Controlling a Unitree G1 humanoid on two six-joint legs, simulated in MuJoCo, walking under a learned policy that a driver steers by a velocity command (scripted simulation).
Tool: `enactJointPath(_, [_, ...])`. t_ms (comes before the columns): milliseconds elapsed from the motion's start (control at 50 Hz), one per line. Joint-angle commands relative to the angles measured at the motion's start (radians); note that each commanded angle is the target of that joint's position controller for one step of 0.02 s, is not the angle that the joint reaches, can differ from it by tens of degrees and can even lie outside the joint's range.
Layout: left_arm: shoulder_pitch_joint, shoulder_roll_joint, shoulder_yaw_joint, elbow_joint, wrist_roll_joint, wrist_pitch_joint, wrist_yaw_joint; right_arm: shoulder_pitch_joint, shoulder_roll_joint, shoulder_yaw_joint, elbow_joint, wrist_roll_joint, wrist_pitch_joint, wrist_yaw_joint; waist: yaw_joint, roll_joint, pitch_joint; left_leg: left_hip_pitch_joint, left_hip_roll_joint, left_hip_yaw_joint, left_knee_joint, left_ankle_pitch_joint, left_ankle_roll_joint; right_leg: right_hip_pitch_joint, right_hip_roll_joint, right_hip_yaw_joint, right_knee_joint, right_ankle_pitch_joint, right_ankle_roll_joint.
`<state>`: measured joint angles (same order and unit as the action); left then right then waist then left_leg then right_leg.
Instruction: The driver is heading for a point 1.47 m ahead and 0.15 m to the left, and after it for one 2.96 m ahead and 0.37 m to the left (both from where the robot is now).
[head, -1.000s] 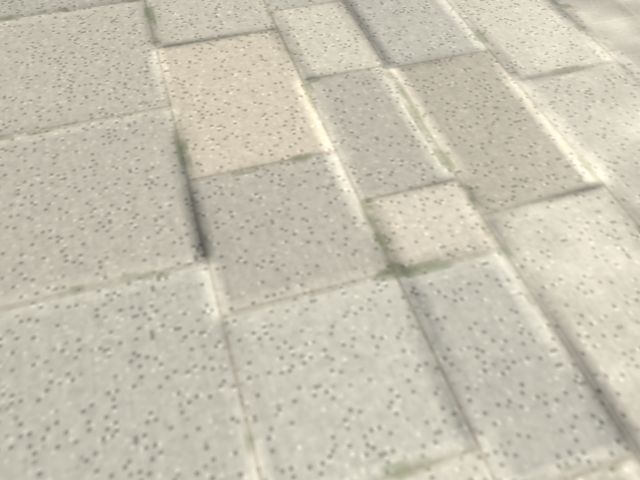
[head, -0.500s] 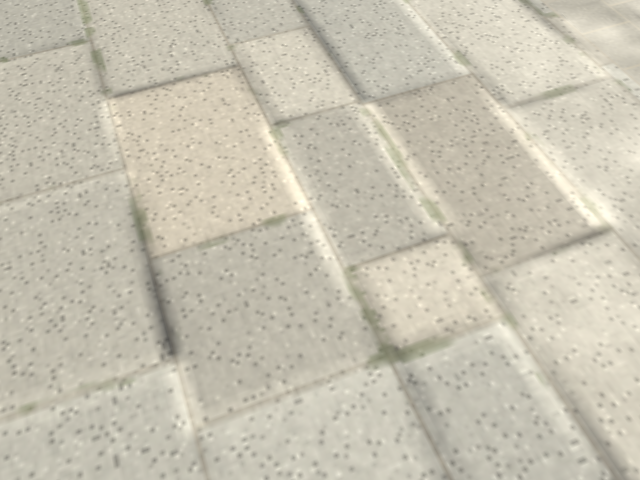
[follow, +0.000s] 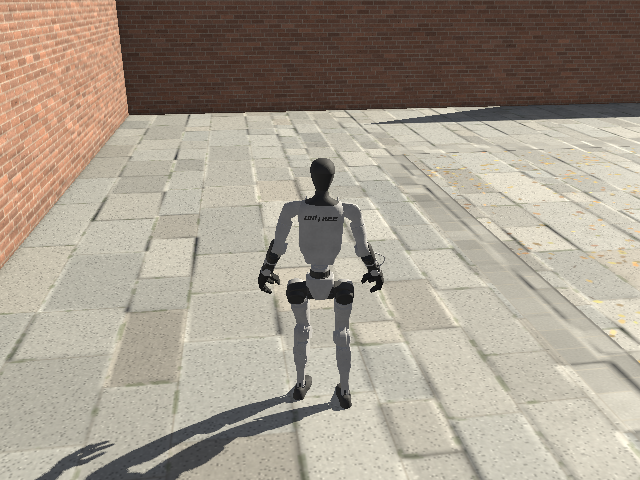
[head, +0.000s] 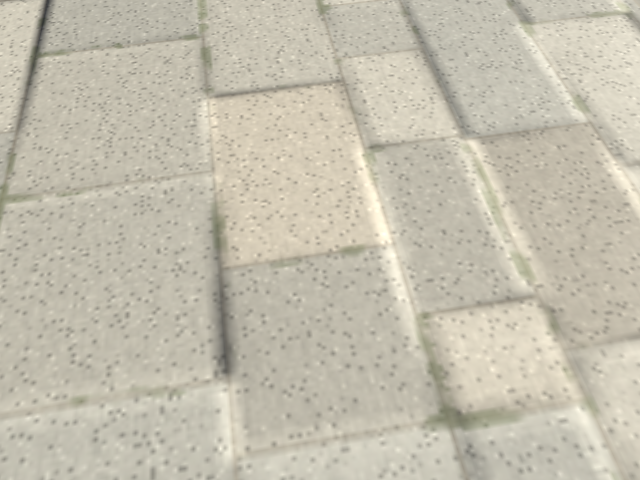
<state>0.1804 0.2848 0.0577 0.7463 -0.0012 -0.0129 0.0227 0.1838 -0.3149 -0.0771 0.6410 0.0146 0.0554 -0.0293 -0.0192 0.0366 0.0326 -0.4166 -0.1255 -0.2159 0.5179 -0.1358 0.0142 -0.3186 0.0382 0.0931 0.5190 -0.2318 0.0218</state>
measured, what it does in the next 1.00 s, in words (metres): walks ahead, turning left: left foot, then right foot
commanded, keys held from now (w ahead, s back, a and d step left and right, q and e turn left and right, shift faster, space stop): q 0.34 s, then no key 0.10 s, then w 0.56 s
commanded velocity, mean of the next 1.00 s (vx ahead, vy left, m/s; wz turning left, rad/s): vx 0.18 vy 0.00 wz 0.32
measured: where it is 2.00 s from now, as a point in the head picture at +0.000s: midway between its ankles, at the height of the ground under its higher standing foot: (258, 391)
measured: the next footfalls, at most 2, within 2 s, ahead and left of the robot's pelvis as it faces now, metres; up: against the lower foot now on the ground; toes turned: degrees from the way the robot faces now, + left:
left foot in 0.42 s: +0.01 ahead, +0.13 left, +0.00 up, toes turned +16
right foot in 0.92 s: +0.26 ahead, -0.05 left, +0.00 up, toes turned +17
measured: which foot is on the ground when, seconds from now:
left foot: down 0.00-0.00, up 0.02-0.40, down 0.42-0.94, up 0.96-1.00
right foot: down 0.00-0.42, up 0.44-0.90, down 0.92-1.00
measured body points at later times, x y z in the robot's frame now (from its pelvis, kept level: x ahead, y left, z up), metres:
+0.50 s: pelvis +0.00 +0.02 +0.00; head +0.03 +0.05 +0.45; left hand +0.04 +0.34 -0.11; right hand +0.25 -0.19 -0.07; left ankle -0.03 +0.12 -0.73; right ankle +0.01 -0.13 -0.69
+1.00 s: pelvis +0.15 +0.01 +0.00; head +0.18 +0.00 +0.45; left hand +0.22 +0.32 -0.08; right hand +0.29 -0.24 -0.13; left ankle -0.01 +0.12 -0.68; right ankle +0.22 -0.07 -0.73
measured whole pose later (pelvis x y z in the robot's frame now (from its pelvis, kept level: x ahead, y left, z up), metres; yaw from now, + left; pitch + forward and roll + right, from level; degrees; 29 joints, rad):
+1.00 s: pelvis +0.15 +0.01 +0.00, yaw +19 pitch +2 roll +1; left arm 0.17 0.29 0.05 0.76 -0.01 -0.10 -0.03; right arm 0.37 -0.31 -0.06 0.76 0.02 -0.04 0.00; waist -0.03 0.03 -0.01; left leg -0.26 0.00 -0.07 0.91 -0.46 0.02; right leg -0.36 0.01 -0.04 0.54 -0.23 -0.05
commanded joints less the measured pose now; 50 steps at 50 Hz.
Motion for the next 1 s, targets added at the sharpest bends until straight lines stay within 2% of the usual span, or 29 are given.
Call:
enactJointPath(20, [0.063,0.25,0.069,-0.043,0.048,-0.007,0.005,-0.018,-0.086,-0.029,-0.114,0.01,-0.016,0.002,0.001,-0.334,-0.072,-0.196,-0.039,0.073,0.256,-0.437,0.001,0.145,-0.379,0.4,-0.275,0.09,-0.228])
enactJointPath(40, [-0.003,0.192,0.054,-0.08,0.06,-0.013,0.007,0.018,-0.16,-0.052,-0.088,-0.011,-0.027,0.003,-0.002,-0.259,-0.071,-0.19,0.032,0.048,0.479,-0.433,-0.035,0.107,-0.42,0.402,-0.258,0.166,-0.272])
enactJointPath(60, [-0.058,0.141,0.04,-0.098,0.045,-0.014,0.013,0.051,-0.178,-0.064,-0.057,-0.004,-0.023,0.006,-0.025,-0.184,-0.073,-0.184,0.038,0.053,0.568,-0.378,-0.048,0.105,-0.37,0.3,-0.229,0.213,-0.239])
enactJointPath(80, [-0.087,0.118,0.032,-0.108,0.026,-0.014,0.017,0.081,-0.154,-0.061,-0.029,-0.002,-0.011,0.002,-0.032,-0.147,-0.069,-0.189,0.043,0.069,0.628,-0.33,-0.068,0.122,-0.312,0.21,-0.208,0.232,-0.203])
enactJointPath(100, [-0.091,0.108,0.028,-0.108,0.012,-0.013,0.02,0.089,-0.134,-0.056,-0.024,-0.005,-0.001,0.0,-0.022,-0.144,-0.061,-0.22,0.053,0.074,0.688,-0.29,-0.085,0.15,-0.298,0.168,-0.194,0.265,-0.197])
enactJointPath(140, [-0.062,0.108,0.024,-0.101,0.013,-0.003,0.026,0.055,-0.099,-0.042,-0.043,0.005,0.005,0.005,0.002,-0.158,-0.048,-0.235,0.07,0.123,0.693,-0.253,-0.11,0.169,-0.266,0.081,-0.192,0.337,-0.208])
enactJointPath(200, [0.008,0.135,0.035,-0.085,0.02,0.014,0.033,-0.039,-0.077,-0.028,-0.091,0.013,0.0,0.012,0.063,-0.195,-0.063,-0.261,0.113,0.158,0.547,-0.238,-0.136,0.293,-0.291,0.055,-0.183,0.383,-0.235])
enactJointPath(280, [-0.009,0.186,0.056,-0.087,0.011,0.023,0.021,-0.057,-0.06,-0.014,-0.118,0.007,0.0,0.031,0.071,-0.216,-0.09,-0.104,0.152,0.221,0.354,-0.272,-0.12,0.265,-0.326,-0.002,-0.172,0.435,-0.245])
enactJointPath(340, [-0.017,0.2,0.065,-0.081,-0.003,0.021,0.006,-0.043,-0.079,-0.022,-0.122,0.008,0.009,0.04,0.064,-0.227,-0.096,-0.013,0.141,0.264,0.227,-0.257,-0.088,0.25,-0.346,-0.028,-0.147,0.456,-0.238])
enactJointPath(380, [-0.031,0.201,0.065,-0.07,-0.023,0.018,0.001,-0.006,-0.069,-0.024,-0.112,0.006,0.011,0.045,0.031,-0.213,-0.097,0.083,0.124,0.276,0.05,-0.169,-0.043,0.228,-0.338,-0.041,-0.091,0.454,-0.211])
enactJointPath(400, [-0.031,0.185,0.06,-0.059,-0.033,0.016,0.0,0.037,-0.071,-0.027,-0.094,0.002,0.009,0.044,0.006,-0.191,-0.104,0.179,0.103,0.284,-0.09,-0.052,-0.01,0.189,-0.314,-0.069,-0.039,0.41,-0.173])
enactJointPath(420, [0.024,0.147,0.048,-0.035,-0.025,0.009,-0.005,0.064,-0.109,-0.038,-0.089,-0.001,0.007,0.036,0.005,-0.101,-0.13,0.336,0.139,0.204,-0.163,0.127,0.025,0.086,-0.267,-0.128,0.058,0.278,-0.098])
enactJointPath(440, [0.026,0.06,0.015,-0.071,0.037,0.002,-0.014,0.086,-0.221,-0.058,-0.108,-0.011,0.004,0.017,0.032,0.218,-0.181,0.531,0.41,-0.125,-0.123,0.567,0.126,-0.171,-0.157,-0.223,0.332,-0.204,0.012])
enactJointPath(460, [-0.049,0.098,0.025,-0.09,0.029,0.003,-0.006,0.092,-0.196,-0.046,-0.111,-0.036,-0.014,0.023,-0.031,0.225,-0.198,0.448,0.538,-0.234,-0.148,0.51,0.32,-0.288,-0.078,-0.13,0.511,-0.448,0.049])
enactJointPath(480, [-0.072,0.153,0.042,-0.088,0.006,0.005,-0.006,0.125,-0.172,-0.041,-0.091,-0.032,-0.033,0.029,-0.06,0.137,-0.178,0.432,0.488,-0.202,-0.199,0.229,0.324,-0.326,-0.097,-0.083,0.602,-0.416,0.044])
enactJointPath(500, [-0.077,0.15,0.046,-0.084,-0.007,0.003,-0.013,0.119,-0.144,-0.033,-0.063,-0.019,-0.047,0.028,-0.045,0.118,-0.138,0.427,0.423,-0.162,-0.233,-0.08,0.266,-0.366,-0.117,-0.068,0.595,-0.332,0.029])
enactJointPath(520, [-0.076,0.145,0.048,-0.067,-0.007,0.002,-0.015,0.095,-0.122,-0.025,-0.053,-0.007,-0.054,0.026,-0.037,0.103,-0.094,0.405,0.382,-0.146,-0.272,-0.304,0.221,-0.389,-0.128,-0.067,0.562,-0.254,0.022])
enactJointPath(540, [-0.082,0.151,0.05,-0.065,-0.004,-0.001,-0.016,0.075,-0.113,-0.017,-0.048,-0.004,-0.06,0.022,-0.03,0.129,-0.042,0.372,0.368,-0.146,-0.318,-0.363,0.207,-0.397,-0.131,-0.066,0.531,-0.173,0.022])
enactJointPath(580, [-0.067,0.14,0.049,-0.051,-0.009,-0.021,-0.025,0.072,-0.106,-0.011,-0.045,-0.016,-0.073,0.014,-0.014,0.132,-0.012,0.354,0.35,-0.126,-0.366,-0.334,0.203,-0.383,-0.121,-0.073,0.496,-0.058,0.019])
enactJointPath(620, [-0.069,0.125,0.044,-0.041,-0.01,-0.041,-0.029,0.078,-0.107,-0.013,-0.039,-0.019,-0.091,0.011,-0.013,0.097,-0.011,0.374,0.341,-0.085,-0.378,-0.249,0.197,-0.377,-0.12,-0.072,0.397,0.019,0.014])
enactJointPath(700, [-0.102,0.088,0.025,-0.042,-0.01,-0.059,-0.038,0.103,-0.136,-0.024,-0.012,-0.009,-0.109,0.015,-0.028,0.089,-0.004,0.342,0.345,-0.035,-0.387,-0.188,0.198,-0.299,-0.111,-0.076,0.196,0.088,0.02])
enactJointPath(820, [-0.148,0.098,0.013,-0.064,-0.021,-0.074,-0.057,0.153,-0.158,-0.032,0.036,0.007,-0.109,0.028,-0.047,0.074,0.033,0.291,0.378,-0.032,-0.36,-0.209,0.205,-0.211,-0.1,-0.084,0.063,0.074,-0.012])
enactJointPath(860, [-0.125,0.107,0.013,-0.062,-0.025,-0.082,-0.062,0.154,-0.156,-0.031,0.047,0.01,-0.105,0.031,-0.026,0.071,0.03,0.283,0.385,-0.032,-0.332,-0.192,0.193,-0.142,-0.094,-0.094,0.025,0.068,-0.038])
enactJointPath(900, [-0.022,0.122,0.022,-0.025,-0.022,-0.085,-0.059,0.148,-0.137,-0.022,0.054,0.008,-0.099,0.032,0.032,0.055,-0.002,0.235,0.347,0.005,-0.236,-0.12,0.159,0.033,-0.063,-0.127,-0.028,0.071,-0.063])
enactJointPath(920, [0.096,0.157,0.04,0.006,-0.022,-0.087,-0.049,0.147,-0.101,-0.008,0.055,-0.001,-0.1,0.031,0.086,0.025,-0.061,0.171,0.293,0.059,-0.081,-0.025,0.125,0.202,-0.077,-0.097,-0.043,0.051,-0.09])
enactJointPath(940, [0.223,0.244,0.059,0.021,-0.007,-0.09,-0.039,0.14,-0.029,0.017,0.021,-0.015,-0.106,0.03,0.127,-0.16,-0.163,-0.01,0.182,0.17,0.273,-0.102,0.055,0.418,-0.282,0.188,-0.128,-0.059,-0.174])
enactJointPath(960, [0.29,0.304,0.072,0.036,-0.002,-0.091,-0.051,0.166,-0.021,0.02,-0.016,-0.004,-0.124,0.021,0.118,-0.369,-0.222,-0.272,0.066,0.164,0.553,-0.429,0.009,0.56,-0.419,0.596,-0.273,-0.307,-0.298])
enactJointPath(980, [0.237,0.214,0.045,0.027,-0.011,-0.095,-0.056,0.145,-0.115,-0.004,-0.004,0.013,-0.134,0.022,0.114,-0.239,-0.147,-0.372,0.125,0.091,0.673,-0.398,0.013,0.516,-0.415,0.582,-0.3,-0.418,-0.288])
enactJointPath(1000, [0.184,0.17,0.031,0.015,-0.01,-0.094,-0.054,0.108,-0.133,-0.01,-0.005,0.023,-0.141,0.029,0.095,-0.199,-0.066,-0.406,0.17,0.106,0.684,-0.305,0.03,0.443,-0.382,0.463,-0.299,-0.362,-0.254])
